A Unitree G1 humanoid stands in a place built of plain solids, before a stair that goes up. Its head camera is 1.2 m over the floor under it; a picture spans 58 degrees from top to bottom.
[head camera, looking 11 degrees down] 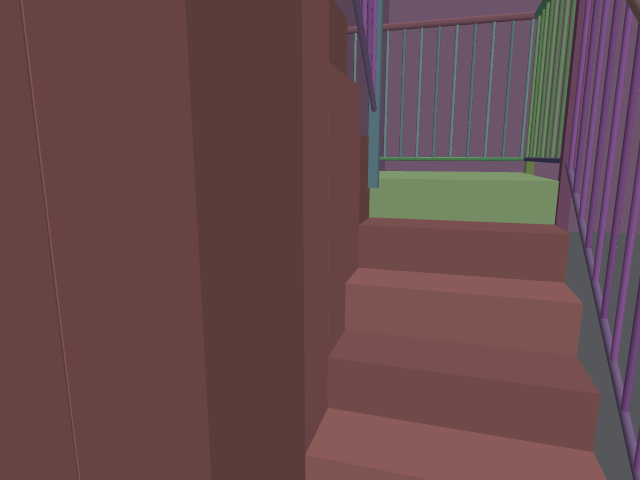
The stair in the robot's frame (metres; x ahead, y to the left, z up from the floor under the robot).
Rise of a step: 0.18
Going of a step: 0.24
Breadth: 0.79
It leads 16 degrees to the right of straight ahead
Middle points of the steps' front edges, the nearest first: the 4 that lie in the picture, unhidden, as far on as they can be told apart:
1.21 -0.41 0.55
1.45 -0.47 0.73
1.68 -0.54 0.92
1.91 -0.61 1.10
